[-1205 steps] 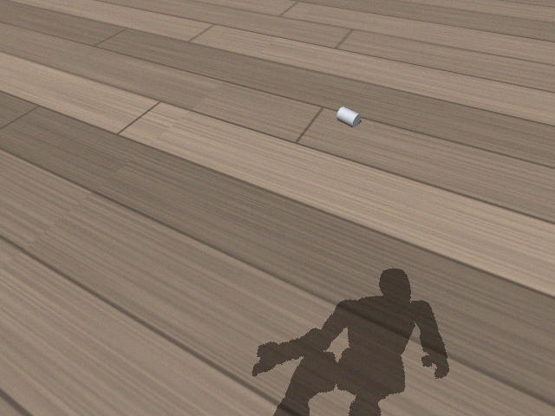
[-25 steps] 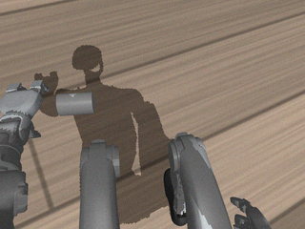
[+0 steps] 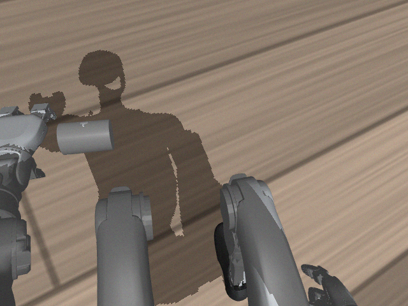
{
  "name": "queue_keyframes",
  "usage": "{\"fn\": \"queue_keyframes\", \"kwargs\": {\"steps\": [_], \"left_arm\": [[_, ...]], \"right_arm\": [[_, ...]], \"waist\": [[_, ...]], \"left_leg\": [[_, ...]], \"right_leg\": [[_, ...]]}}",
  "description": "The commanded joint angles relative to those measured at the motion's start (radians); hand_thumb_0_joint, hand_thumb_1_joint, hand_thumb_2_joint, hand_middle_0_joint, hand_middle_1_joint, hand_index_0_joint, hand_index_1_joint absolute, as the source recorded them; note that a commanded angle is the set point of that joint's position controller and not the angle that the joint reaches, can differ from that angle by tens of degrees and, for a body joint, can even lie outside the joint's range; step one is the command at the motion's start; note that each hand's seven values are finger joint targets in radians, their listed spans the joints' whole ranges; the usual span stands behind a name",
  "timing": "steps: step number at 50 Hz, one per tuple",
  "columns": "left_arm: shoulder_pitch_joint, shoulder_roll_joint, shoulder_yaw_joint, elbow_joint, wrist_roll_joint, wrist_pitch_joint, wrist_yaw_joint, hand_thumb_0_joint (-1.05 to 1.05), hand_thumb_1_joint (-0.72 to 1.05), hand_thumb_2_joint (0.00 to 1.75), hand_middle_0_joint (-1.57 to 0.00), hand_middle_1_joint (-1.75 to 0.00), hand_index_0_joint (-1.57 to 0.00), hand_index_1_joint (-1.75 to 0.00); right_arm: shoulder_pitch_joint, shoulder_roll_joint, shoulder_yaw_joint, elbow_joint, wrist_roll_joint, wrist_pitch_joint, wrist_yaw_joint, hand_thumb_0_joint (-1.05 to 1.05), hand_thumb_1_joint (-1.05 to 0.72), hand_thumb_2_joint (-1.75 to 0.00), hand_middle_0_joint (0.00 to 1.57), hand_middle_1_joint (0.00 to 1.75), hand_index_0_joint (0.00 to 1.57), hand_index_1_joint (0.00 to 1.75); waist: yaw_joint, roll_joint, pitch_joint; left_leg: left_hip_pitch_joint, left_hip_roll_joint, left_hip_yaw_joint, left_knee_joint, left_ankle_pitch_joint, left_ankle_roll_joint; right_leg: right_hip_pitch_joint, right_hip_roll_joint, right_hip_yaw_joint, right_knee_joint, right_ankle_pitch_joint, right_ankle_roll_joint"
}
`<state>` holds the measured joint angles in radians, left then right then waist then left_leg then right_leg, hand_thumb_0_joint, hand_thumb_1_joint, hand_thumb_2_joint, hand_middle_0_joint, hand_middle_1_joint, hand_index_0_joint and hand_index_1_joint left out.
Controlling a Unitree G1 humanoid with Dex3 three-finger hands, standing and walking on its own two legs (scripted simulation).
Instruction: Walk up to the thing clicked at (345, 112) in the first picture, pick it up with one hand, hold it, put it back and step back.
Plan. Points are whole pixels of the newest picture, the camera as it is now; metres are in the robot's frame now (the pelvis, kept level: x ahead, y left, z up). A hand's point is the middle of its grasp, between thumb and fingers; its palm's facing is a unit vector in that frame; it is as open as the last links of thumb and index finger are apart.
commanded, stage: rise first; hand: left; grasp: from above
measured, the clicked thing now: (87, 136) +0.48 +0.26 -0.30
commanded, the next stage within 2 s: approach in 0.12 s
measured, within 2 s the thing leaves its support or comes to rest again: neither
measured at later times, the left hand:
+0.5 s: hand (58, 133) +0.45 +0.28 -0.18, palm faces -0.44 -0.03 -0.90, open 13.3 cm
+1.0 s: hand (66, 142) +0.44 +0.27 -0.20, palm faces -0.54 -0.09 -0.84, open 13.2 cm
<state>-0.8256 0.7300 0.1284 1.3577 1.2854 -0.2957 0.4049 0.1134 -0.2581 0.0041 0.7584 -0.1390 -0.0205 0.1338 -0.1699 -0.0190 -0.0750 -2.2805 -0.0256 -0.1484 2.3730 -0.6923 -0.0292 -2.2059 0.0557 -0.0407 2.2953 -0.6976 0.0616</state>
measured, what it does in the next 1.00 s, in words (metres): stands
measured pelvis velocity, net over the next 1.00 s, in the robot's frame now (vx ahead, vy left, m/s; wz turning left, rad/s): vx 0.00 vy -0.01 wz -0.01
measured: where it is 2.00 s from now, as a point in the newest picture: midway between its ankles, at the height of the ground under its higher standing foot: (186, 282)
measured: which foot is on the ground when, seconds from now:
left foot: down 0.00-1.00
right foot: down 0.00-1.00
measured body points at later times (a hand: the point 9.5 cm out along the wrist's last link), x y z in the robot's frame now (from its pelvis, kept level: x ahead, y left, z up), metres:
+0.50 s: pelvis +0.00 +0.00 -0.01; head +0.24 +0.07 +0.37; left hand +0.47 +0.28 -0.13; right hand +0.07 -0.28 -0.11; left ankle +0.08 +0.13 -0.31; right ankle +0.10 -0.13 -0.31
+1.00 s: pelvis +0.00 -0.01 -0.01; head +0.25 +0.05 +0.36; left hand +0.46 +0.28 -0.15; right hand +0.02 -0.27 -0.12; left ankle +0.08 +0.13 -0.31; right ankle +0.10 -0.13 -0.31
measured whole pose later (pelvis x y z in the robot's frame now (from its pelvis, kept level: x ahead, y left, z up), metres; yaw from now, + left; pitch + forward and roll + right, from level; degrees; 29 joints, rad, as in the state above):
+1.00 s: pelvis +0.00 -0.01 -0.01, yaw -1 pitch +34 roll -7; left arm -0.90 0.73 0.09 1.44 1.20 -0.22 0.35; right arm 0.18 -0.28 0.10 0.72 -0.13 -0.03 0.15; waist -0.25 0.00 0.01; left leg -2.30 -0.02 -0.17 2.39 -0.69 -0.04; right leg -2.24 0.06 -0.06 2.31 -0.68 0.06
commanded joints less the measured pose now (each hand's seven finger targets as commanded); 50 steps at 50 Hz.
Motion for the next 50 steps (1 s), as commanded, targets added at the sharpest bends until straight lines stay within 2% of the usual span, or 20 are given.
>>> {"fn": "queue_keyframes", "kwargs": {"steps": [1,8,10,11,13,16,17,20,22,24,26,28,30,33,36,40,44,47,49,50], "left_arm": [[-0.264,0.274,0.047,-0.124,-0.011,0.001,0.048,0.0,-0.34,0.83,-0.24,-0.85,-0.25,-0.84],[-0.277,0.257,0.033,-0.115,-0.016,0.013,0.052,0.0,-0.34,0.83,-0.23,-0.86,-0.24,-0.85],[-0.273,0.28,0.054,-0.106,-0.019,0.014,0.055,0.0,-0.33,0.82,-0.23,-0.86,-0.25,-0.85],[-0.27,0.275,0.048,-0.103,-0.02,0.013,0.055,0.0,-0.41,0.9,-0.22,-0.82,-0.19,-0.85],[-0.305,0.254,0.019,-0.112,-0.018,0.01,0.05,0.0,-0.38,0.85,-0.18,-0.94,-0.2,-0.92],[-0.359,0.232,-0.005,-0.117,-0.022,0.008,0.057,0.0,-0.38,0.85,-0.17,-0.95,-0.2,-0.92],[-0.381,0.202,-0.038,-0.108,-0.014,0.01,0.057,0.0,-0.38,0.85,-0.17,-0.96,-0.2,-0.93],[-0.469,0.152,-0.075,-0.087,-0.017,0.017,0.07,0.0,-0.4,0.87,-0.15,-0.98,-0.18,-0.95],[-0.503,0.17,-0.077,-0.06,-0.006,0.033,0.085,0.0,-0.43,0.9,-0.14,-0.99,-0.16,-0.97],[-0.518,0.136,-0.098,-0.044,0.001,0.061,0.097,0.0,-0.43,0.9,-0.14,-0.99,-0.16,-0.97],[-0.547,0.165,-0.08,-0.037,0.004,0.095,0.107,0.0,-0.43,0.91,-0.14,-0.99,-0.16,-0.97],[-0.546,0.212,-0.052,-0.025,0.008,0.134,0.115,0.0,-0.43,0.91,-0.15,-0.98,-0.16,-0.96],[-0.539,0.216,-0.042,0.032,0.013,0.171,0.109,0.0,-0.42,0.9,-0.16,-0.96,-0.17,-0.94],[-0.503,0.188,-0.068,0.091,-0.012,0.207,0.081,0.0,-0.41,0.89,-0.19,-0.93,-0.19,-0.93],[-0.443,0.222,-0.047,0.091,-0.054,0.227,0.045,0.0,-0.42,0.9,-0.19,-0.92,-0.19,-0.92],[-0.359,0.24,-0.046,0.077,-0.092,0.207,-0.009,0.0,-0.41,0.89,-0.18,-0.94,-0.19,-0.93],[-0.341,0.244,-0.033,0.007,-0.108,0.137,-0.034,0.0,-0.38,0.87,-0.2,-0.93,-0.22,-0.91],[-0.35,0.26,-0.015,-0.059,-0.099,0.064,-0.017,0.0,-0.35,0.85,-0.22,-0.92,-0.24,-0.9],[-0.367,0.273,0.005,-0.129,-0.085,0.022,0.011,0.0,-0.35,0.86,-0.22,-0.93,-0.24,-0.91],[-0.368,0.259,-0.002,-0.161,-0.079,0.007,0.029,0.0,-0.36,0.87,-0.21,-0.94,-0.23,-0.92]], "right_arm": [[0.18,-0.229,-0.066,-0.021,0.005,-0.01,-0.018,0.0,-0.91,-0.9,0.2,0.3,0.2,0.3],[0.191,-0.234,-0.063,-0.014,0.005,-0.011,-0.016,0.0,-0.91,-0.9,0.2,0.3,0.2,0.3],[0.195,-0.238,-0.063,-0.013,0.004,-0.012,-0.014,0.0,-0.91,-0.9,0.2,0.3,0.2,0.3],[0.2,-0.238,-0.061,-0.013,0.001,-0.014,-0.012,0.0,-0.91,-0.9,0.2,0.3,0.2,0.3],[0.198,-0.241,-0.061,-0.008,0.002,-0.016,-0.012,0.0,-0.91,-0.9,0.2,0.3,0.2,0.3],[0.207,-0.243,-0.055,-0.005,0.0,-0.019,-0.013,0.0,-0.91,-0.9,0.2,0.3,0.2,0.3],[0.213,-0.241,-0.052,-0.003,-0.002,-0.022,-0.013,0.0,-0.91,-0.9,0.2,0.3,0.2,0.3],[0.233,-0.249,-0.045,0.006,-0.006,-0.029,-0.013,0.0,-0.91,-0.9,0.2,0.3,0.2,0.3],[0.237,-0.258,-0.039,0.008,-0.01,-0.035,-0.016,0.0,-0.91,-0.9,0.2,0.3,0.2,0.3],[0.245,-0.259,-0.03,0.004,-0.01,-0.036,-0.014,0.0,-0.91,-0.9,0.2,0.3,0.2,0.3],[0.249,-0.265,-0.026,-0.001,-0.012,-0.034,-0.015,0.0,-0.91,-0.9,0.2,0.3,0.2,0.3],[0.239,-0.266,-0.022,-0.01,-0.007,-0.028,-0.016,0.0,-0.91,-0.9,0.2,0.3,0.2,0.3],[0.242,-0.263,-0.011,-0.021,-0.005,-0.024,-0.013,0.0,-0.91,-0.9,0.2,0.3,0.2,0.3],[0.234,-0.256,0.01,-0.037,0.004,-0.02,-0.01,0.0,-0.91,-0.9,0.2,0.3,0.2,0.3],[0.234,-0.263,0.015,-0.049,0.016,-0.02,-0.01,0.0,-0.91,-0.9,0.2,0.3,0.2,0.3],[0.224,-0.247,0.023,-0.066,0.026,-0.009,-0.008,0.0,-0.91,-0.9,0.2,0.3,0.2,0.3],[0.239,-0.256,0.022,-0.062,0.022,-0.013,-0.003,0.0,-0.91,-0.9,0.2,0.3,0.2,0.3],[0.247,-0.263,0.018,-0.053,0.011,-0.018,0.001,0.0,-0.91,-0.9,0.2,0.3,0.2,0.3],[0.247,-0.263,0.005,-0.044,0.004,-0.02,0.001,0.0,-0.91,-0.9,0.2,0.3,0.2,0.3],[0.244,-0.263,-0.004,-0.045,-0.002,-0.024,0.0,0.0,-0.91,-0.9,0.2,0.3,0.2,0.3]], "waist": [[0.012,0.28,-0.652],[-0.007,0.269,-0.664],[-0.006,0.258,-0.655],[-0.009,0.258,-0.648],[-0.027,0.257,-0.641],[-0.045,0.277,-0.664],[-0.062,0.28,-0.66],[-0.101,0.292,-0.634],[-0.099,0.315,-0.646],[-0.108,0.338,-0.658],[-0.109,0.361,-0.698],[-0.086,0.392,-0.731],[-0.093,0.364,-0.694],[-0.11,0.297,-0.639],[-0.092,0.23,-0.643],[-0.075,0.176,-0.637],[-0.09,0.188,-0.604],[-0.089,0.217,-0.63],[-0.07,0.266,-0.674],[-0.078,0.293,-0.678]], "left_leg": [[0.534,0.001,0.104,-0.265,0.15,0.059],[0.537,0.001,0.104,-0.249,0.181,0.059],[0.524,0.002,0.102,-0.241,0.184,0.061],[0.524,0.001,0.103,-0.238,0.194,0.062],[0.525,0.004,0.102,-0.229,0.188,0.062],[0.537,0.006,0.097,-0.228,0.189,0.059],[0.538,0.006,0.098,-0.224,0.183,0.059],[0.523,0.008,0.09,-0.225,0.156,0.057],[0.55,0.011,0.081,-0.235,0.153,0.051],[0.567,0.011,0.088,-0.236,0.192,0.048],[0.577,0.011,0.091,-0.232,0.213,0.047],[0.586,0.01,0.1,-0.244,0.231,0.044],[0.54,0.008,0.104,-0.249,0.21,0.05],[0.452,0.004,0.112,-0.238,0.177,0.068],[0.396,0.001,0.119,-0.226,0.169,0.082],[0.334,-0.001,0.119,-0.217,0.171,0.087],[0.359,0.0,0.101,-0.204,0.184,0.077],[0.386,0.001,0.098,-0.184,0.18,0.069],[0.428,0.003,0.101,-0.18,0.181,0.06],[0.446,0.005,0.102,-0.178,0.173,0.056]], "right_leg": [[0.267,0.002,-0.106,-0.223,0.18,-0.093],[0.276,0.001,-0.104,-0.217,0.216,-0.092],[0.275,-0.001,-0.106,-0.21,0.217,-0.091],[0.286,-0.002,-0.105,-0.211,0.228,-0.09],[0.273,0.0,-0.106,-0.214,0.229,-0.09],[0.264,0.003,-0.111,-0.207,0.23,-0.09],[0.262,0.005,-0.112,-0.213,0.231,-0.091],[0.229,0.005,-0.124,-0.215,0.207,-0.089],[0.214,0.006,-0.131,-0.208,0.204,-0.094],[0.23,0.005,-0.131,-0.205,0.246,-0.094],[0.244,0.005,-0.13,-0.198,0.27,-0.095],[0.258,0.005,-0.124,-0.191,0.288,-0.102],[0.262,0.003,-0.121,-0.199,0.275,-0.103],[0.302,0.007,-0.114,-0.224,0.261,-0.097],[0.366,0.007,-0.099,-0.241,0.254,-0.085],[0.455,0.013,-0.088,-0.246,0.257,-0.076],[0.422,0.008,-0.099,-0.226,0.261,-0.08],[0.419,0.014,-0.104,-0.221,0.253,-0.082],[0.406,0.015,-0.102,-0.214,0.249,-0.085],[0.385,0.015,-0.102,-0.215,0.238,-0.087]]}}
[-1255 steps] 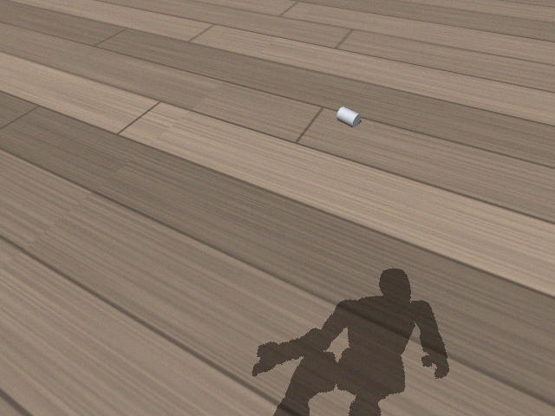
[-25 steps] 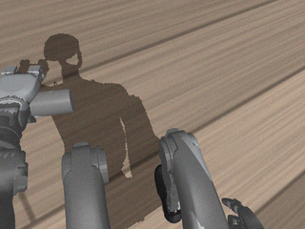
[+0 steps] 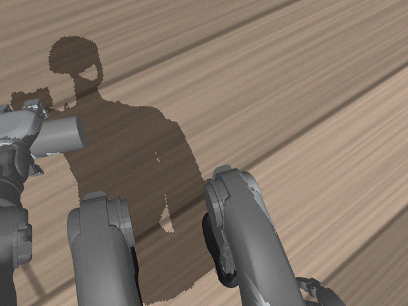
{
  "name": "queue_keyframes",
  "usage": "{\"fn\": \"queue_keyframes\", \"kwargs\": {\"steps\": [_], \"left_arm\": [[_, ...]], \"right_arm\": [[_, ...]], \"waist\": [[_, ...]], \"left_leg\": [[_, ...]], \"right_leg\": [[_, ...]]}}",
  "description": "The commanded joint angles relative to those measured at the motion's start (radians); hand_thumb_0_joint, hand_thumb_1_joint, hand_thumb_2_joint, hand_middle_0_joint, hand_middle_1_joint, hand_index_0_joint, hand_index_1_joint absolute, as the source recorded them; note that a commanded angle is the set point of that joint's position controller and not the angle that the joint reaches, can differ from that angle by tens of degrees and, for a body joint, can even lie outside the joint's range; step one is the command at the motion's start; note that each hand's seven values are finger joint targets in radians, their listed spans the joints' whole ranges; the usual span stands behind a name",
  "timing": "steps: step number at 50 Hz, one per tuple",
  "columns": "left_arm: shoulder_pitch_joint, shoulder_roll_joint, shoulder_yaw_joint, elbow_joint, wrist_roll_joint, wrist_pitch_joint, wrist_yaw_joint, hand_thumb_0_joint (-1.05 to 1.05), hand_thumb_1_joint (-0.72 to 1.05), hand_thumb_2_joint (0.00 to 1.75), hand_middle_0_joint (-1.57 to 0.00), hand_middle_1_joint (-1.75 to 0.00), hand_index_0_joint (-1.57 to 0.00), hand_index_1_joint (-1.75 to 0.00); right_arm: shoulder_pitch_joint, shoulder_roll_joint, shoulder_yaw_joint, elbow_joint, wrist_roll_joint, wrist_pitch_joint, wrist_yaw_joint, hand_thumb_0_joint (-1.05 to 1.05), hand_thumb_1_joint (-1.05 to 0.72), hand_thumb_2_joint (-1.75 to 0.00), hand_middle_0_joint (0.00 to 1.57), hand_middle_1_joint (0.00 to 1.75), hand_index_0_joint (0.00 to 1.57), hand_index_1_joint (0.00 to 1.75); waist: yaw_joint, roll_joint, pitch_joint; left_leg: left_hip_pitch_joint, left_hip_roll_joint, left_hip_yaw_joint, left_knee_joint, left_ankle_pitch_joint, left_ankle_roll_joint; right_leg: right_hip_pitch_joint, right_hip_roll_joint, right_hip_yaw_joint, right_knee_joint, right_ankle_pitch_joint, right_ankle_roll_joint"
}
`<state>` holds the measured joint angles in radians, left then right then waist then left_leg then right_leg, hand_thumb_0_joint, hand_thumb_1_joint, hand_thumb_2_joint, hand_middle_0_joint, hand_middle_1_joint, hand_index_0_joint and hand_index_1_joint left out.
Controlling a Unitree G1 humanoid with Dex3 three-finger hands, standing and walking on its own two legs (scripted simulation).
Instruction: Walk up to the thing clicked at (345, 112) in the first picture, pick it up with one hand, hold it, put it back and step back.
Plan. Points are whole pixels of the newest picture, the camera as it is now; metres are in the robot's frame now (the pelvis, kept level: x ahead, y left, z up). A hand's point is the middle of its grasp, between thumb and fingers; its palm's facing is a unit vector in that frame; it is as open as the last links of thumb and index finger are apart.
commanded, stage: close in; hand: left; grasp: from above
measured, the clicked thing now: (55, 137) +0.48 +0.27 -0.29
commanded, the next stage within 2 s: rest palm in 0.06 s
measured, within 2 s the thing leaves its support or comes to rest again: neither
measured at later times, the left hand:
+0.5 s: hand (42, 138) +0.46 +0.27 -0.23, palm faces -0.46 -0.08 -0.88, open 13.4 cm
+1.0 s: hand (47, 140) +0.46 +0.27 -0.25, palm faces -0.46 -0.10 -0.88, open 13.8 cm
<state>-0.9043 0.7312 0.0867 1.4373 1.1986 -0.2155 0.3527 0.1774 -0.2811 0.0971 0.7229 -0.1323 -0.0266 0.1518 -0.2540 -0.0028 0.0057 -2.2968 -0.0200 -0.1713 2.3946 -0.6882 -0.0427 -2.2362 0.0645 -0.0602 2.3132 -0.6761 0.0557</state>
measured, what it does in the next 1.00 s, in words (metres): stands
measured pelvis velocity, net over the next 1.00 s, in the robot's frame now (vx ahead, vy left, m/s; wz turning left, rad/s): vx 0.00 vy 0.01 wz -0.07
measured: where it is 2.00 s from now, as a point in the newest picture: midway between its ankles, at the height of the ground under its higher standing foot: (178, 276)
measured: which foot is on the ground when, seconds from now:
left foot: down 0.00-1.00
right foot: down 0.00-1.00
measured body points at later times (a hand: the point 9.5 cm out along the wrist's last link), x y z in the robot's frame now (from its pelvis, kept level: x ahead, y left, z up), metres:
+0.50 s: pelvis +0.01 +0.01 -0.02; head +0.26 +0.09 +0.34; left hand +0.48 +0.27 -0.18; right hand +0.06 -0.27 -0.11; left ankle +0.08 +0.14 -0.30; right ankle +0.10 -0.12 -0.30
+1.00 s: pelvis +0.00 +0.01 -0.03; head +0.27 +0.09 +0.32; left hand +0.48 +0.28 -0.20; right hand +0.03 -0.26 -0.10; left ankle +0.08 +0.14 -0.30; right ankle +0.10 -0.12 -0.30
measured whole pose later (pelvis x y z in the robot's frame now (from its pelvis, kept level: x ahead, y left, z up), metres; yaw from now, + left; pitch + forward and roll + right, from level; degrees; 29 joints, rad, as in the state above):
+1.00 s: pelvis +0.00 +0.01 -0.03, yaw -4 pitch +31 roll -11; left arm -1.01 0.86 0.11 1.69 1.30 -0.24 0.60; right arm 0.12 -0.31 0.19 0.73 -0.23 -0.15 0.22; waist -0.34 -0.07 0.08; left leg -2.35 -0.02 -0.23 2.51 -0.72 -0.04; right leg -2.26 0.09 -0.11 2.38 -0.68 0.07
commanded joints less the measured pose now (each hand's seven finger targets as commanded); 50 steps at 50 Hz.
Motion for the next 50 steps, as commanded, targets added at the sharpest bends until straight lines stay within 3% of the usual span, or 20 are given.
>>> {"fn": "queue_keyframes", "kwargs": {"steps": [1,4,7,8,11,14,17,20,23,27,32,34,35,39,42,43,45,46,47,50], "left_arm": [[-0.303,0.244,0.032,-0.27,0.014,-0.083,0.098,0.0,-0.35,0.89,-0.22,-0.94,-0.23,-0.92],[-0.354,0.199,0.003,-0.288,0.045,-0.079,0.144,0.0,-0.35,0.89,-0.2,-0.95,-0.22,-0.93],[-0.379,0.149,-0.033,-0.142,0.064,-0.051,0.181,0.0,-0.37,0.91,-0.18,-0.97,-0.2,-0.95],[-0.404,0.143,-0.041,-0.099,0.071,-0.042,0.191,0.0,-0.36,0.95,-0.18,-0.99,-0.2,-0.97],[-0.4,0.156,-0.05,0.006,0.098,-0.013,0.205,0.0,-0.39,0.97,-0.15,-1.0,-0.16,-0.99],[-0.383,0.173,-0.038,0.096,0.099,0.012,0.216,0.0,-0.38,0.97,-0.15,-1.02,-0.17,-1.01],[-0.386,0.214,-0.018,0.113,0.105,0.025,0.223,0.0,-0.42,0.92,-0.12,-1.01,-0.14,-0.99],[-0.396,0.243,0.002,0.097,0.109,0.03,0.228,0.0,-0.44,0.94,-0.11,-1.01,-0.13,-0.99],[-0.397,0.287,0.029,0.062,0.093,0.025,0.241,0.0,-0.47,0.95,-0.09,-1.01,-0.1,-1.0],[-0.381,0.291,0.03,0.075,0.082,0.024,0.245,0.0,-0.49,0.96,-0.08,-1.01,-0.09,-1.0],[-0.359,0.336,0.067,0.045,0.065,0.012,0.244,0.0,-0.51,0.99,-0.08,-1.0,-0.08,-1.0],[-0.325,0.311,0.048,0.076,0.052,0.007,0.24,0.0,-0.51,1.0,-0.08,-1.0,-0.08,-1.0],[-0.347,0.319,0.04,0.066,0.055,0.0,0.24,0.0,-0.51,0.99,-0.07,-1.0,-0.08,-1.0],[-0.34,0.329,0.046,0.082,0.055,-0.015,0.248,0.0,-0.51,1.03,-0.09,-1.0,-0.08,-1.01],[-0.36,0.322,0.025,0.115,0.075,-0.026,0.256,0.0,-0.49,1.03,-0.09,-1.02,-0.09,-1.02],[-0.351,0.353,0.053,0.118,0.074,-0.03,0.266,0.0,-0.49,1.03,-0.09,-1.01,-0.08,-1.02],[-0.339,0.329,0.033,0.145,0.076,-0.032,0.279,0.0,-0.49,1.03,-0.09,-1.01,-0.09,-1.01],[-0.349,0.352,0.039,0.144,0.092,-0.032,0.287,0.0,-0.49,1.02,-0.09,-1.02,-0.09,-1.02],[-0.358,0.329,0.027,0.156,0.095,-0.029,0.292,0.0,-0.49,1.03,-0.08,-1.02,-0.08,-1.02],[-0.378,0.336,0.017,0.169,0.098,-0.027,0.312,0.0,-0.49,1.03,-0.09,-1.01,-0.08,-1.02]], "right_arm": [[0.18,-0.243,-0.105,-0.007,-0.011,-0.021,-0.019,0.0,-0.91,-0.9,0.2,0.3,0.2,0.3],[0.176,-0.243,-0.127,0.013,-0.019,-0.028,-0.021,0.0,-0.9,-0.9,0.2,0.3,0.2,0.3],[0.172,-0.243,-0.118,0.036,-0.024,-0.032,-0.021,0.0,-0.9,-0.89,0.2,0.3,0.2,0.3],[0.177,-0.247,-0.115,0.044,-0.028,-0.036,-0.023,0.0,-0.9,-0.89,0.2,0.3,0.2,0.3],[0.173,-0.253,-0.096,0.055,-0.035,-0.046,-0.021,0.0,-0.9,-0.9,0.2,0.3,0.2,0.3],[0.157,-0.264,-0.082,0.048,-0.041,-0.058,-0.014,0.0,-0.9,-0.9,0.2,0.3,0.2,0.3],[0.139,-0.265,-0.068,0.032,-0.046,-0.065,-0.006,0.0,-0.9,-0.9,0.2,0.3,0.2,0.3],[0.143,-0.27,-0.054,0.019,-0.051,-0.071,0.006,0.0,-0.9,-0.9,0.2,0.3,0.2,0.3],[0.135,-0.275,-0.047,0.008,-0.05,-0.074,0.012,0.0,-0.9,-0.9,0.2,0.3,0.2,0.3],[0.149,-0.276,-0.033,0.011,-0.061,-0.088,0.026,0.0,-0.9,-0.9,0.2,0.3,0.2,0.3],[0.177,-0.296,-0.024,0.013,-0.07,-0.102,0.041,0.0,-0.9,-0.9,0.2,0.3,0.2,0.3],[0.17,-0.292,-0.016,0.018,-0.065,-0.102,0.043,0.0,-0.9,-0.9,0.2,0.3,0.2,0.3],[0.169,-0.291,-0.015,0.017,-0.07,-0.105,0.046,0.0,-0.9,-0.9,0.2,0.3,0.2,0.3],[0.175,-0.304,-0.007,0.019,-0.074,-0.11,0.046,0.0,-0.89,-0.9,0.2,0.3,0.2,0.3],[0.182,-0.312,0.001,0.022,-0.082,-0.12,0.054,0.0,-0.89,-0.9,0.2,0.3,0.2,0.3],[0.182,-0.316,-0.002,0.027,-0.082,-0.121,0.053,0.0,-0.89,-0.9,0.2,0.3,0.2,0.3],[0.16,-0.313,0.009,0.019,-0.08,-0.124,0.054,0.0,-0.89,-0.9,0.2,0.3,0.2,0.3],[0.164,-0.319,0.008,0.022,-0.091,-0.127,0.057,0.0,-0.89,-0.9,0.2,0.3,0.2,0.3],[0.161,-0.321,0.011,0.018,-0.09,-0.13,0.059,0.0,-0.89,-0.9,0.2,0.3,0.2,0.3],[0.14,-0.323,0.015,0.019,-0.093,-0.14,0.062,0.0,-0.89,-0.9,0.2,0.3,0.2,0.3]], "waist": [[0.005,0.296,-0.758],[-0.017,0.351,-0.757],[-0.04,0.306,-0.674],[-0.061,0.287,-0.649],[-0.052,0.296,-0.641],[-0.055,0.274,-0.616],[-0.05,0.313,-0.652],[-0.065,0.329,-0.658],[-0.056,0.348,-0.702],[-0.079,0.325,-0.658],[-0.082,0.336,-0.686],[-0.073,0.328,-0.679],[-0.086,0.334,-0.657],[-0.092,0.317,-0.644],[-0.118,0.313,-0.588],[-0.104,0.308,-0.603],[-0.097,0.319,-0.588],[-0.109,0.334,-0.578],[-0.113,0.344,-0.572],[-0.115,0.354,-0.564]], "left_leg": [[0.488,0.0,0.123,-0.209,0.153,0.065],[0.552,0.006,0.118,-0.224,0.143,0.054],[0.503,0.003,0.109,-0.234,0.098,0.057],[0.483,0.004,0.106,-0.225,0.085,0.06],[0.494,-0.001,0.104,-0.222,0.114,0.06],[0.485,0.0,0.097,-0.218,0.133,0.061],[0.498,0.0,0.099,-0.205,0.175,0.059],[0.491,0.001,0.104,-0.187,0.214,0.062],[0.502,0.006,0.103,-0.179,0.229,0.062],[0.461,0.012,0.102,-0.148,0.209,0.069],[0.468,0.016,0.092,-0.137,0.243,0.068],[0.445,0.017,0.086,-0.145,0.222,0.067],[0.436,0.018,0.084,-0.14,0.195,0.067],[0.425,0.02,0.078,-0.13,0.19,0.068],[0.41,0.021,0.073,-0.119,0.185,0.068],[0.412,0.024,0.07,-0.123,0.187,0.068],[0.418,0.023,0.066,-0.134,0.167,0.063],[0.433,0.026,0.063,-0.136,0.165,0.061],[0.442,0.024,0.061,-0.141,0.172,0.057],[0.445,0.027,0.057,-0.142,0.16,0.055]], "right_leg": [[0.378,0.006,-0.087,-0.228,0.196,-0.087],[0.287,0.003,-0.101,-0.216,0.186,-0.094],[0.212,0.002,-0.117,-0.216,0.14,-0.096],[0.202,0.0,-0.121,-0.219,0.131,-0.091],[0.209,0.001,-0.127,-0.206,0.157,-0.088],[0.212,-0.001,-0.136,-0.185,0.179,-0.085],[0.244,0.002,-0.134,-0.165,0.219,-0.087],[0.279,0.005,-0.132,-0.158,0.261,-0.084],[0.31,0.011,-0.132,-0.157,0.281,-0.086],[0.324,0.015,-0.134,-0.157,0.276,-0.08],[0.38,0.019,-0.144,-0.152,0.308,-0.077],[0.376,0.023,-0.147,-0.156,0.285,-0.079],[0.364,0.024,-0.148,-0.156,0.265,-0.08],[0.369,0.027,-0.157,-0.161,0.263,-0.077],[0.346,0.028,-0.163,-0.154,0.261,-0.076],[0.359,0.033,-0.164,-0.157,0.264,-0.076],[0.339,0.032,-0.172,-0.156,0.237,-0.081],[0.332,0.035,-0.178,-0.15,0.236,-0.082],[0.318,0.032,-0.182,-0.145,0.239,-0.083],[0.308,0.036,-0.184,-0.143,0.234,-0.084]]}}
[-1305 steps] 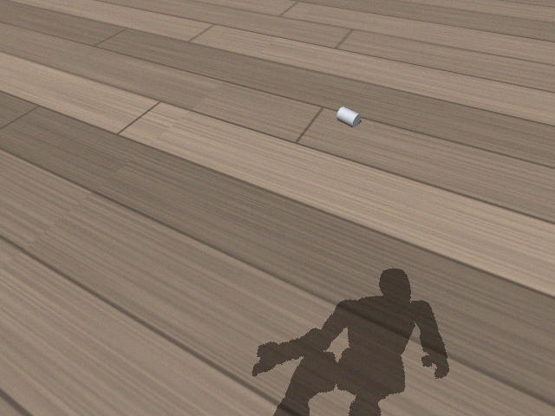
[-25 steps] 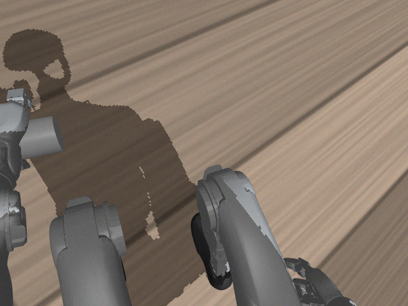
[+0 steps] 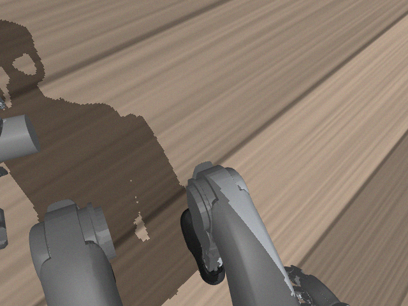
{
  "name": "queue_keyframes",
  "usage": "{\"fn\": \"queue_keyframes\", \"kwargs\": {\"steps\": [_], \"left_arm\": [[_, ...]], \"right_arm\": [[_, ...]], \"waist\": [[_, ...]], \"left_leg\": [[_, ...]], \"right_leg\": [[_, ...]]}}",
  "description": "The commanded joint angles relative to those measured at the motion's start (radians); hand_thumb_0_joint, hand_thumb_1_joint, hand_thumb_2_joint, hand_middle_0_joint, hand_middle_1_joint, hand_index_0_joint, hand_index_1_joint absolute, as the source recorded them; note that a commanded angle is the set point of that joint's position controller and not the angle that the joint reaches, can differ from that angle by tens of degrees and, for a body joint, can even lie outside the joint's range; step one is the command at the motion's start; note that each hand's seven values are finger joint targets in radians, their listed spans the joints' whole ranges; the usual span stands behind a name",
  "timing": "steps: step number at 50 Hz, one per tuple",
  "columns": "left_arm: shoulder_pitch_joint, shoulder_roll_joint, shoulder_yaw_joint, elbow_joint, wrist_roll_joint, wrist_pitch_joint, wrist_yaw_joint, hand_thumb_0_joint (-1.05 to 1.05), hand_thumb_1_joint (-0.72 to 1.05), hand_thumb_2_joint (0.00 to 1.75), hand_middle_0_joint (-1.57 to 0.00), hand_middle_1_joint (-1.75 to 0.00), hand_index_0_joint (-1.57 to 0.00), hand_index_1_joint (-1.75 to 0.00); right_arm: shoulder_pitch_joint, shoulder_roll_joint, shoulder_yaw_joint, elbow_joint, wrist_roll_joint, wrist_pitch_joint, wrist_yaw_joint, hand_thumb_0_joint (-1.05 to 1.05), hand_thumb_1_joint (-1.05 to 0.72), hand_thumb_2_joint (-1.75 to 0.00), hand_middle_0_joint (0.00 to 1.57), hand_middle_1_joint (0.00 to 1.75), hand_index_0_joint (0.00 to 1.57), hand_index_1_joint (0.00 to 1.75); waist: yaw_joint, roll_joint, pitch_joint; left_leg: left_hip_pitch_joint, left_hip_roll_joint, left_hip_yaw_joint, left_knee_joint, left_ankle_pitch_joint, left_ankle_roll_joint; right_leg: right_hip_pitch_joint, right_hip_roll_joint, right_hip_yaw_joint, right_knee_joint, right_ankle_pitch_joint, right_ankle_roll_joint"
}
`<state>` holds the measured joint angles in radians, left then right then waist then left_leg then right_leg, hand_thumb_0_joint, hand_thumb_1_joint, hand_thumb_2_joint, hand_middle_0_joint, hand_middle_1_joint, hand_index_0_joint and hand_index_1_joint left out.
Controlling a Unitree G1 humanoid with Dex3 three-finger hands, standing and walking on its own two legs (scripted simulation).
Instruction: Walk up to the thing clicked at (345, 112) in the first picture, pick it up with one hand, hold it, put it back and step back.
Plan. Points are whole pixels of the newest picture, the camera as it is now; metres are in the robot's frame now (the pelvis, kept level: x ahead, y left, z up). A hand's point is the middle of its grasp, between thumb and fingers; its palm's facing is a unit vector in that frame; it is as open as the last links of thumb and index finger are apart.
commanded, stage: rest palm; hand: left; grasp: from above
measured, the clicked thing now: out of the picture +0.45 +0.30 -0.27
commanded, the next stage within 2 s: close in 0.26 s
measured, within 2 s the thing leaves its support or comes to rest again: neither
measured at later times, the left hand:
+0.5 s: hand out of the picture +0.44 +0.30 -0.25, palm faces -0.46 -0.14 -0.88, open 13.1 cm
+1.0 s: hand out of the picture +0.44 +0.30 -0.25, palm faces -0.45 -0.13 -0.88, open 11.2 cm
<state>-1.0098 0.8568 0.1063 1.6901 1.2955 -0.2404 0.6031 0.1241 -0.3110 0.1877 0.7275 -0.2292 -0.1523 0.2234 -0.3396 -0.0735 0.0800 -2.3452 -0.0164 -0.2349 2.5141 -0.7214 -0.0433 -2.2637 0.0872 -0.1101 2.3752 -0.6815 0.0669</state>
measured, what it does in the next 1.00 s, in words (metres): stands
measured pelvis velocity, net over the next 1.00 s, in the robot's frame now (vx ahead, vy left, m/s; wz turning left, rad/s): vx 0.00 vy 0.01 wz -0.04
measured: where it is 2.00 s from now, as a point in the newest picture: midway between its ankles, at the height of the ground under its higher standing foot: (159, 281)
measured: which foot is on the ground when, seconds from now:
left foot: down 0.00-1.00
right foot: down 0.00-1.00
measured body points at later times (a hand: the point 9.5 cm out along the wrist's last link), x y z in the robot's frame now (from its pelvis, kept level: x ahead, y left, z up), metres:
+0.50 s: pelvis +0.00 +0.01 +0.00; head +0.27 +0.12 +0.34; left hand +0.46 +0.30 -0.20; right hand +0.04 -0.26 -0.07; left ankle +0.06 +0.13 -0.27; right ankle +0.11 -0.12 -0.27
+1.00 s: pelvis +0.00 +0.01 +0.00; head +0.27 +0.12 +0.33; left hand +0.46 +0.31 -0.20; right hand +0.04 -0.25 -0.06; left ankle +0.06 +0.13 -0.27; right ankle +0.11 -0.12 -0.27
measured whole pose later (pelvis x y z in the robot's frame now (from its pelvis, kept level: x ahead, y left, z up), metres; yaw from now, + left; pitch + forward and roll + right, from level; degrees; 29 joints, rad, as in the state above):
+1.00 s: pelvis +0.00 +0.01 +0.00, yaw -2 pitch +29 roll -14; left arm -1.03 0.94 0.11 1.73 1.27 -0.20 0.64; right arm 0.11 -0.34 0.24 0.71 -0.25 -0.24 0.28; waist -0.37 -0.11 0.14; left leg -2.34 -0.01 -0.27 2.54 -0.73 -0.03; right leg -2.24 0.10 -0.14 2.36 -0.67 0.07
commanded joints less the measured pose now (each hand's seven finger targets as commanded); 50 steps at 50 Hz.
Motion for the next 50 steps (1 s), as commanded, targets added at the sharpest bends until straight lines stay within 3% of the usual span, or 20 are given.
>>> {"fn": "queue_keyframes", "kwargs": {"steps": [1,5,8,9,14,17,18,23,25,27,32,33,38,39,41,43,44,45,48,50], "left_arm": [[-0.274,0.2,-0.012,-0.066,0.012,0.005,0.065,0.0,-0.47,1.03,-0.1,-1.02,-0.1,-1.02],[-0.275,0.235,0.008,-0.059,0.009,0.015,0.086,0.0,-0.48,1.05,-0.1,-1.02,-0.09,-1.03],[-0.299,0.233,0.009,-0.046,0.004,0.023,0.086,0.0,-0.46,1.03,-0.1,-1.04,-0.1,-1.04],[-0.276,0.253,0.026,-0.058,0.001,0.025,0.089,0.0,-0.48,1.04,-0.09,-1.04,-0.09,-1.04],[-0.281,0.24,0.006,-0.032,-0.016,0.034,0.076,0.0,-0.47,1.02,-0.09,-1.05,-0.09,-1.04],[-0.273,0.236,-0.004,-0.061,-0.023,0.03,0.07,0.0,-0.48,1.01,-0.09,-1.04,-0.09,-1.04],[-0.259,0.274,0.022,-0.047,-0.023,0.029,0.072,0.0,-0.47,1.02,-0.09,-1.05,-0.1,-1.05],[-0.262,0.272,0.018,-0.055,-0.023,0.015,0.074,0.0,-0.28,0.99,-0.22,-1.05,-0.24,-1.03],[-0.277,0.229,-0.025,-0.043,-0.028,0.009,0.078,0.0,-0.27,0.92,-0.21,-1.03,-0.23,-1.0],[-0.273,0.287,0.011,-0.043,-0.015,0.007,0.087,0.0,-0.26,0.91,-0.22,-1.01,-0.24,-0.99],[-0.283,0.272,0.004,-0.03,0.0,0.012,0.103,0.0,-0.19,0.88,-0.28,-0.99,-0.3,-0.96],[-0.265,0.296,0.02,-0.017,-0.002,0.015,0.107,0.0,-0.16,0.86,-0.29,-0.99,-0.32,-0.95],[-0.289,0.325,0.022,-0.051,-0.003,0.027,0.099,0.0,-0.1,0.8,-0.35,-0.92,-0.38,-0.89],[-0.276,0.297,0.02,-0.042,-0.007,0.03,0.094,0.0,-0.08,0.8,-0.36,-0.91,-0.39,-0.88],[-0.247,0.321,0.037,-0.05,-0.012,0.033,0.092,0.0,-0.06,0.8,-0.37,-0.92,-0.4,-0.89],[-0.254,0.262,0.0,-0.048,-0.025,0.034,0.083,0.0,-0.05,0.76,-0.37,-0.91,-0.41,-0.87],[-0.278,0.249,-0.019,-0.041,-0.026,0.036,0.074,0.0,-0.06,0.74,-0.37,-0.89,-0.41,-0.86],[-0.27,0.274,-0.004,-0.041,-0.031,0.036,0.069,0.0,-0.06,0.75,-0.37,-0.89,-0.41,-0.86],[-0.226,0.293,0.015,-0.053,-0.033,0.033,0.068,0.0,0.0,0.77,-0.43,-0.88,-0.46,-0.85],[-0.253,0.276,0.008,-0.046,-0.031,0.03,0.065,0.0,0.02,0.75,-0.44,-0.87,-0.47,-0.84]], "right_arm": [[0.195,-0.296,-0.072,0.014,-0.003,-0.019,-0.006,0.0,-0.89,-0.9,0.2,0.3,0.2,0.3],[0.186,-0.309,-0.069,0.017,-0.005,-0.031,0.001,0.0,-0.9,-0.9,0.2,0.3,0.2,0.3],[0.193,-0.314,-0.065,0.02,-0.016,-0.044,0.012,0.0,-0.9,-0.9,0.2,0.3,0.2,0.3],[0.194,-0.318,-0.068,0.025,-0.015,-0.044,0.011,0.0,-0.9,-0.9,0.2,0.3,0.2,0.3],[0.191,-0.32,-0.058,0.019,-0.015,-0.057,0.022,0.0,-0.9,-0.9,0.2,0.3,0.2,0.3],[0.179,-0.319,-0.053,0.002,-0.014,-0.058,0.022,0.0,-0.9,-0.9,0.2,0.3,0.2,0.3],[0.183,-0.328,-0.052,0.014,-0.016,-0.056,0.021,0.0,-0.9,-0.9,0.2,0.3,0.2,0.3],[0.196,-0.335,-0.046,0.013,-0.015,-0.062,0.024,0.0,-0.89,-0.9,0.2,0.3,0.2,0.3],[0.163,-0.328,-0.038,0.003,-0.014,-0.068,0.027,0.0,-0.89,-0.9,0.2,0.3,0.2,0.3],[0.19,-0.339,-0.035,0.013,-0.014,-0.067,0.029,0.0,-0.89,-0.9,0.2,0.3,0.2,0.3],[0.182,-0.346,-0.029,0.001,-0.025,-0.077,0.039,0.0,-0.89,-0.9,0.2,0.3,0.2,0.3],[0.171,-0.339,-0.025,0.012,-0.024,-0.078,0.039,0.0,-0.89,-0.9,0.2,0.3,0.2,0.3],[0.173,-0.357,-0.029,-0.002,-0.023,-0.09,0.045,0.0,-0.9,-0.9,0.2,0.3,0.2,0.3],[0.185,-0.357,-0.033,-0.009,-0.025,-0.092,0.048,0.0,-0.89,-0.9,0.2,0.3,0.2,0.3],[0.186,-0.357,-0.034,0.004,-0.023,-0.092,0.046,0.0,-0.9,-0.9,0.2,0.3,0.2,0.3],[0.174,-0.348,-0.034,-0.005,-0.019,-0.091,0.046,0.0,-0.9,-0.9,0.2,0.3,0.2,0.3],[0.179,-0.343,-0.034,0.001,-0.02,-0.093,0.049,0.0,-0.9,-0.9,0.2,0.3,0.2,0.3],[0.191,-0.353,-0.036,0.01,-0.021,-0.091,0.047,0.0,-0.9,-0.9,0.2,0.3,0.2,0.3],[0.181,-0.35,-0.04,0.003,-0.012,-0.083,0.042,0.0,-0.9,-0.9,0.2,0.3,0.2,0.3],[0.194,-0.339,-0.028,0.002,-0.017,-0.08,0.046,0.0,-0.89,-0.9,0.2,0.3,0.2,0.3]], "waist": [[-0.045,0.424,-0.623],[-0.041,0.426,-0.624],[-0.065,0.434,-0.602],[-0.048,0.448,-0.626],[-0.068,0.438,-0.608],[-0.057,0.455,-0.626],[-0.055,0.44,-0.627],[-0.066,0.437,-0.61],[-0.066,0.447,-0.595],[-0.072,0.446,-0.595],[-0.084,0.471,-0.582],[-0.067,0.468,-0.577],[-0.073,0.469,-0.572],[-0.08,0.468,-0.577],[-0.066,0.474,-0.605],[-0.069,0.482,-0.604],[-0.09,0.474,-0.574],[-0.09,0.456,-0.584],[-0.051,0.481,-0.6],[-0.082,0.453,-0.578]], "left_leg": [[0.496,0.024,0.122,-0.255,0.196,0.057],[0.492,0.029,0.121,-0.244,0.215,0.058],[0.491,0.03,0.116,-0.238,0.214,0.056],[0.51,0.031,0.114,-0.245,0.227,0.054],[0.491,0.031,0.11,-0.234,0.222,0.056],[0.508,0.032,0.105,-0.245,0.225,0.054],[0.498,0.034,0.101,-0.245,0.219,0.055],[0.498,0.035,0.096,-0.24,0.226,0.054],[0.506,0.039,0.084,-0.25,0.209,0.047],[0.502,0.04,0.085,-0.24,0.222,0.05],[0.526,0.043,0.081,-0.238,0.256,0.043],[0.51,0.042,0.082,-0.244,0.228,0.045],[0.496,0.042,0.086,-0.237,0.205,0.051],[0.511,0.041,0.08,-0.246,0.224,0.047],[0.521,0.044,0.082,-0.241,0.246,0.046],[0.521,0.044,0.078,-0.251,0.248,0.042],[0.502,0.045,0.081,-0.234,0.238,0.048],[0.506,0.045,0.077,-0.237,0.231,0.049],[0.515,0.044,0.078,-0.257,0.239,0.043],[0.494,0.044,0.081,-0.24,0.243,0.049]], "right_leg": [[0.334,0.014,-0.136,-0.204,0.244,-0.093],[0.355,0.015,-0.134,-0.209,0.268,-0.089],[0.343,0.011,-0.141,-0.198,0.265,-0.087],[0.361,0.015,-0.139,-0.206,0.276,-0.089],[0.367,0.014,-0.143,-0.2,0.275,-0.088],[0.38,0.018,-0.147,-0.206,0.274,-0.09],[0.383,0.019,-0.15,-0.206,0.269,-0.089],[0.385,0.021,-0.151,-0.205,0.275,-0.088],[0.355,0.02,-0.161,-0.196,0.261,-0.09],[0.379,0.023,-0.159,-0.195,0.276,-0.089],[0.366,0.021,-0.168,-0.184,0.302,-0.087],[0.366,0.024,-0.164,-0.19,0.28,-0.089],[0.367,0.022,-0.16,-0.199,0.261,-0.087],[0.37,0.018,-0.166,-0.194,0.273,-0.086],[0.392,0.024,-0.165,-0.196,0.293,-0.087],[0.386,0.023,-0.166,-0.193,0.294,-0.09],[0.371,0.022,-0.164,-0.195,0.295,-0.086],[0.375,0.023,-0.165,-0.2,0.287,-0.086],[0.379,0.023,-0.163,-0.199,0.282,-0.091],[0.387,0.023,-0.165,-0.201,0.294,-0.087]]}}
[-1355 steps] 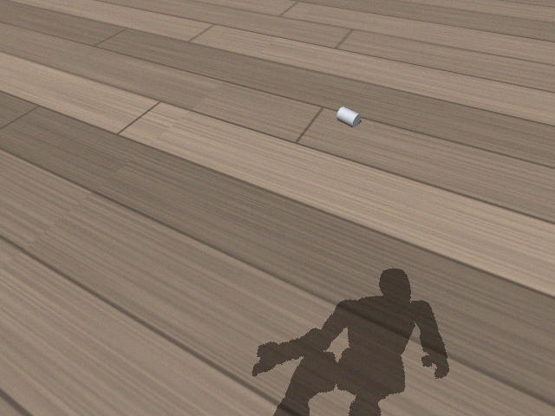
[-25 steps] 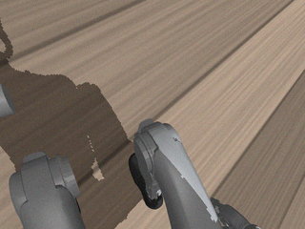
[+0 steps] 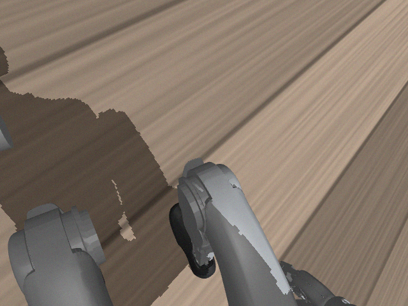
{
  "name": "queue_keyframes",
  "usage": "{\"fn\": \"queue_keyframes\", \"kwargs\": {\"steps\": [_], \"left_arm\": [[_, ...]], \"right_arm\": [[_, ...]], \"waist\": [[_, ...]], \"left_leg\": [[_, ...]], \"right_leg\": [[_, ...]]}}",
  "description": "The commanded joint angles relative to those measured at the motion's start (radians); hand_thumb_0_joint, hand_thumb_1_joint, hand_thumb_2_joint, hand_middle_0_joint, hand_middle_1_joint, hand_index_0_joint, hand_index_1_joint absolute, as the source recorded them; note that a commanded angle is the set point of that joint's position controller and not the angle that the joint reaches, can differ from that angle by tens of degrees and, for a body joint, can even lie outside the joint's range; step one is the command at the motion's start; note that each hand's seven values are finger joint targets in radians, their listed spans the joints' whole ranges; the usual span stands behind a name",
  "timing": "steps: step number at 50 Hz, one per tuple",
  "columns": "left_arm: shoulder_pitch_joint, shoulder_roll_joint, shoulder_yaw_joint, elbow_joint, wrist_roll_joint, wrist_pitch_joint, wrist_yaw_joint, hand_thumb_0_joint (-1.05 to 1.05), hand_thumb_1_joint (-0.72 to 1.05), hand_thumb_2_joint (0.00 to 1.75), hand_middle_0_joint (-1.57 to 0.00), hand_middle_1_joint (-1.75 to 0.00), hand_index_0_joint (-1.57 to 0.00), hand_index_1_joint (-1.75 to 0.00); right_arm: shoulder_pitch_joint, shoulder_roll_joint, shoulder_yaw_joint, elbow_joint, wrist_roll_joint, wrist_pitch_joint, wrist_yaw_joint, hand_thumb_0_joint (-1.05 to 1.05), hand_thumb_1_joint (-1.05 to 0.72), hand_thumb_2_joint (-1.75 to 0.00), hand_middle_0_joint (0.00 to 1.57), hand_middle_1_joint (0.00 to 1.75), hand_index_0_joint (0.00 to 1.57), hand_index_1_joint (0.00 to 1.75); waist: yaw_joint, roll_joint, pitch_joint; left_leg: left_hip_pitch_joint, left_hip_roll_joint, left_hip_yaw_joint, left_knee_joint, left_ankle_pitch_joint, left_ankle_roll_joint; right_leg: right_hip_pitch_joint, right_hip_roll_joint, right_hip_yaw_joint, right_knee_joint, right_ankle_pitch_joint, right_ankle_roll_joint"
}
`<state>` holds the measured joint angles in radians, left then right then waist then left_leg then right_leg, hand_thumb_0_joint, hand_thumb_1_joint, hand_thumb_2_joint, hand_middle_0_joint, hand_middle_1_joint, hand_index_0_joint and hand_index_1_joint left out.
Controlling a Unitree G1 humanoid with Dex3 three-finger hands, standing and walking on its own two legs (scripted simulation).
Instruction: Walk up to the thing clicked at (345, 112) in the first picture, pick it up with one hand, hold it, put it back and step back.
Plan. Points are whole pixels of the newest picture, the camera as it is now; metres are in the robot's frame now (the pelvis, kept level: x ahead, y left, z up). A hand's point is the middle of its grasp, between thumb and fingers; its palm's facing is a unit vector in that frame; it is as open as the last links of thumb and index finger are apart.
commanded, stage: close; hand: left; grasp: from above
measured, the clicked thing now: out of the picture +0.45 +0.31 -0.27
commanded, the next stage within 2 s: settle in 0.86 s
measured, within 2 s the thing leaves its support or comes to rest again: leaves its support in 1.34 s
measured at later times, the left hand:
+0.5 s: hand out of the picture +0.43 +0.32 -0.25, palm faces -0.44 -0.15 -0.88, open 11.0 cm
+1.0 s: hand out of the picture +0.43 +0.32 -0.24, palm faces -0.43 -0.14 -0.89, open 10.8 cm
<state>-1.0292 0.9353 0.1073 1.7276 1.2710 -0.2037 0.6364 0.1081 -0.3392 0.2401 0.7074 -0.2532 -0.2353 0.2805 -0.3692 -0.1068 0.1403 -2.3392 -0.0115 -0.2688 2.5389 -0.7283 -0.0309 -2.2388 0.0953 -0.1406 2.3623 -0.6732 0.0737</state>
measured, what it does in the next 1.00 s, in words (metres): stands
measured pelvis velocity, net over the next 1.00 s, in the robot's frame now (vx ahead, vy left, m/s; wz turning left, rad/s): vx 0.00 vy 0.00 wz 0.00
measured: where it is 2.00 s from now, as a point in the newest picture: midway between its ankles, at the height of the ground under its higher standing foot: (150, 278)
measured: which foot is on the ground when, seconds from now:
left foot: down 0.00-1.00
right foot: down 0.00-1.00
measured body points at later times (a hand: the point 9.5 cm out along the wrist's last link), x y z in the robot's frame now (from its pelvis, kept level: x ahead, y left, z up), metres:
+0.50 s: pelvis +0.00 +0.00 +0.00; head +0.27 +0.12 +0.34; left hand +0.45 +0.32 -0.19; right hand +0.05 -0.26 -0.06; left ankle +0.06 +0.13 -0.27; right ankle +0.11 -0.12 -0.27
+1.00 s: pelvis +0.00 +0.00 +0.00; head +0.27 +0.12 +0.34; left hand +0.45 +0.32 -0.19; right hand +0.05 -0.25 -0.06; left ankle +0.06 +0.13 -0.27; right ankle +0.11 -0.12 -0.27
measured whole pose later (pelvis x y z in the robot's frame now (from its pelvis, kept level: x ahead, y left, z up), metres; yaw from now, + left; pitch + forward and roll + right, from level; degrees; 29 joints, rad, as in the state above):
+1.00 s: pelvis +0.00 +0.00 +0.00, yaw +0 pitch +28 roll -14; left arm -1.03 0.95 0.07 1.74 1.25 -0.22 0.65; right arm 0.10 -0.33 0.28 0.68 -0.26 -0.21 0.25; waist -0.37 -0.11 0.15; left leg -2.33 -0.01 -0.27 2.53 -0.72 -0.03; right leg -2.23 0.10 -0.14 2.35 -0.66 0.08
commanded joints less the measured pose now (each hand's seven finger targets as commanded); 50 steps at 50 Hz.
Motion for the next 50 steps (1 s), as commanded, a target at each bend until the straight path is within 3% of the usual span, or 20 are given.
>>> {"fn": "queue_keyframes", "kwargs": {"steps": [1,2,3,5,10,12,14,16,17,18,24,28,31,33,36,40,42,44,48,50], "left_arm": [[-0.234,0.19,-0.004,-0.094,-0.009,-0.01,0.027,0.0,0.01,0.74,-0.44,-0.87,-0.47,-0.83],[-0.241,0.201,-0.003,-0.09,-0.009,-0.011,0.025,0.0,0.02,0.75,-0.45,-0.85,-0.48,-0.82],[-0.218,0.22,0.019,-0.101,-0.014,-0.016,0.027,0.0,0.04,0.73,-0.46,-0.84,-0.49,-0.81],[-0.197,0.213,0.016,-0.082,-0.01,-0.018,0.026,0.0,0.08,0.74,-0.5,-0.83,-0.52,-0.8],[-0.203,0.2,0.005,-0.082,-0.002,-0.024,0.027,0.0,0.14,0.74,-0.54,-0.83,-0.57,-0.8],[-0.215,0.188,-0.014,-0.064,-0.004,-0.028,0.025,0.0,0.18,0.74,-0.59,-0.8,-0.61,-0.78],[-0.199,0.222,0.011,-0.082,0.0,-0.03,0.031,0.0,0.21,0.75,-0.61,-0.79,-0.62,-0.77],[-0.188,0.206,0.003,-0.063,-0.001,-0.031,0.035,0.0,0.24,0.74,-0.63,-0.8,-0.65,-0.78],[-0.207,0.191,-0.016,-0.063,0.003,-0.032,0.032,0.0,0.25,0.74,-0.63,-0.8,-0.66,-0.78],[-0.224,0.201,-0.008,-0.069,0.003,-0.033,0.034,0.0,0.27,0.73,-0.65,-0.78,-0.67,-0.76],[-0.212,0.206,-0.003,-0.08,-0.004,-0.03,0.039,0.0,0.36,0.75,-0.73,-0.75,-0.74,-0.74],[-0.224,0.19,-0.026,-0.049,0.003,-0.025,0.038,0.0,0.42,0.72,-0.78,-0.73,-0.79,-0.72],[-0.196,0.212,-0.01,-0.051,-0.006,-0.024,0.04,0.0,0.46,0.74,-0.8,-0.74,-0.82,-0.72],[-0.202,0.175,-0.035,-0.042,-0.006,-0.022,0.033,0.0,0.49,0.73,-0.84,-0.72,-0.85,-0.71],[-0.192,0.206,-0.019,-0.061,-0.011,-0.022,0.032,0.0,0.55,0.76,-0.89,-0.71,-0.9,-0.7],[-0.196,0.184,-0.036,-0.048,-0.011,-0.021,0.033,0.0,0.6,0.73,-0.91,-0.72,-0.93,-0.7],[-0.183,0.198,-0.019,-0.057,-0.012,-0.02,0.037,0.0,0.61,0.76,-0.94,-0.7,-0.95,-0.69],[-0.207,0.182,-0.031,-0.054,-0.018,-0.017,0.03,0.0,0.65,0.74,-0.97,-0.68,-0.98,-0.67],[-0.196,0.191,-0.029,-0.039,-0.018,-0.018,0.032,0.0,0.71,0.75,-1.02,-0.68,-1.03,-0.67],[-0.19,0.176,-0.034,-0.05,-0.017,-0.019,0.029,0.0,0.62,0.78,-1.01,-0.68,-1.02,-0.67]], "right_arm": [[0.209,-0.324,-0.09,0.017,0.011,0.005,-0.014,0.0,-0.9,-0.9,0.2,0.3,0.2,0.3],[0.205,-0.319,-0.086,0.016,0.012,0.004,-0.014,0.0,-0.9,-0.9,0.2,0.3,0.2,0.3],[0.208,-0.326,-0.093,0.018,0.017,0.007,-0.019,0.0,-0.9,-0.9,0.2,0.3,0.2,0.3],[0.201,-0.321,-0.084,0.013,0.014,0.009,-0.02,0.0,-0.9,-0.9,0.2,0.3,0.2,0.3],[0.207,-0.316,-0.081,0.013,0.011,0.015,-0.02,0.0,-0.9,-0.9,0.2,0.3,0.2,0.3],[0.197,-0.32,-0.081,0.01,0.009,0.013,-0.021,0.0,-0.9,-0.9,0.2,0.3,0.2,0.3],[0.2,-0.327,-0.082,0.012,0.01,0.015,-0.026,0.0,-0.89,-0.9,0.2,0.3,0.2,0.3],[0.186,-0.321,-0.079,0.01,0.007,0.018,-0.03,0.0,-0.89,-0.9,0.2,0.3,0.2,0.3],[0.19,-0.321,-0.078,0.002,0.005,0.016,-0.028,0.0,-0.9,-0.9,0.2,0.3,0.2,0.3],[0.198,-0.31,-0.066,0.004,0.002,0.016,-0.026,0.0,-0.89,-0.9,0.2,0.3,0.2,0.3],[0.196,-0.323,-0.076,0.006,0.003,0.019,-0.036,0.0,-0.89,-0.9,0.2,0.3,0.2,0.3],[0.2,-0.311,-0.058,0.001,0.002,0.019,-0.034,0.0,-0.89,-0.9,0.2,0.3,0.2,0.3],[0.191,-0.317,-0.061,0.002,0.005,0.017,-0.037,0.0,-0.89,-0.9,0.2,0.3,0.2,0.3],[0.191,-0.312,-0.064,-0.004,0.002,0.015,-0.036,0.0,-0.9,-0.9,0.2,0.3,0.2,0.3],[0.186,-0.319,-0.062,-0.004,0.008,0.016,-0.037,0.0,-0.9,-0.9,0.2,0.3,0.2,0.3],[0.193,-0.31,-0.054,-0.004,0.007,0.018,-0.036,0.0,-0.89,-0.9,0.2,0.3,0.2,0.3],[0.195,-0.312,-0.057,-0.006,0.005,0.021,-0.04,0.0,-0.9,-0.9,0.2,0.3,0.2,0.3],[0.198,-0.309,-0.055,-0.003,0.004,0.018,-0.037,0.0,-0.9,-0.9,0.2,0.3,0.2,0.3],[0.19,-0.308,-0.049,-0.01,0.008,0.022,-0.04,0.0,-0.9,-0.9,0.2,0.3,0.2,0.3],[0.198,-0.31,-0.053,-0.008,0.006,0.024,-0.039,0.0,-0.91,-0.9,0.2,0.3,0.2,0.3]], "waist": [[-0.05,0.484,-0.644],[-0.052,0.473,-0.632],[-0.032,0.482,-0.641],[-0.031,0.462,-0.642],[-0.041,0.484,-0.648],[-0.053,0.479,-0.61],[-0.032,0.484,-0.639],[-0.03,0.485,-0.632],[-0.047,0.483,-0.616],[-0.052,0.46,-0.613],[-0.04,0.47,-0.634],[-0.066,0.452,-0.606],[-0.04,0.473,-0.615],[-0.056,0.458,-0.6],[-0.039,0.467,-0.608],[-0.051,0.471,-0.605],[-0.039,0.452,-0.623],[-0.052,0.451,-0.6],[-0.047,0.451,-0.596],[-0.048,0.463,-0.602]], "left_leg": [[0.475,0.036,0.121,-0.265,0.243,0.04],[0.475,0.037,0.12,-0.261,0.229,0.041],[0.475,0.036,0.12,-0.27,0.231,0.041],[0.478,0.037,0.115,-0.275,0.228,0.039],[0.505,0.038,0.114,-0.272,0.261,0.035],[0.481,0.037,0.117,-0.274,0.217,0.038],[0.498,0.038,0.115,-0.283,0.23,0.035],[0.492,0.038,0.113,-0.288,0.209,0.033],[0.481,0.038,0.114,-0.275,0.213,0.036],[0.477,0.039,0.113,-0.274,0.209,0.038],[0.49,0.039,0.109,-0.277,0.219,0.035],[0.472,0.04,0.109,-0.267,0.225,0.039],[0.49,0.042,0.105,-0.287,0.215,0.032],[0.481,0.04,0.11,-0.281,0.195,0.035],[0.482,0.039,0.107,-0.29,0.202,0.034],[0.475,0.039,0.11,-0.278,0.224,0.034],[0.468,0.038,0.117,-0.275,0.215,0.039],[0.465,0.039,0.112,-0.278,0.206,0.038],[0.461,0.04,0.105,-0.284,0.194,0.036],[0.479,0.04,0.099,-0.291,0.209,0.032]], "right_leg": [[0.369,0.017,-0.128,-0.198,0.284,-0.093],[0.364,0.015,-0.128,-0.193,0.273,-0.093],[0.367,0.016,-0.129,-0.202,0.266,-0.094],[0.367,0.016,-0.132,-0.2,0.26,-0.093],[0.371,0.016,-0.133,-0.192,0.289,-0.093],[0.354,0.016,-0.13,-0.197,0.256,-0.095],[0.37,0.018,-0.132,-0.204,0.26,-0.095],[0.355,0.017,-0.136,-0.197,0.242,-0.097],[0.351,0.017,-0.136,-0.197,0.251,-0.095],[0.356,0.016,-0.136,-0.202,0.25,-0.091],[0.355,0.018,-0.138,-0.198,0.255,-0.092],[0.359,0.016,-0.138,-0.2,0.271,-0.088],[0.359,0.016,-0.137,-0.199,0.253,-0.094],[0.353,0.016,-0.137,-0.203,0.243,-0.092],[0.352,0.015,-0.134,-0.204,0.243,-0.093],[0.363,0.017,-0.133,-0.201,0.265,-0.093],[0.383,0.021,-0.129,-0.215,0.265,-0.09],[0.355,0.016,-0.133,-0.21,0.25,-0.09],[0.353,0.015,-0.136,-0.205,0.239,-0.093],[0.346,0.016,-0.141,-0.2,0.249,-0.093]]}}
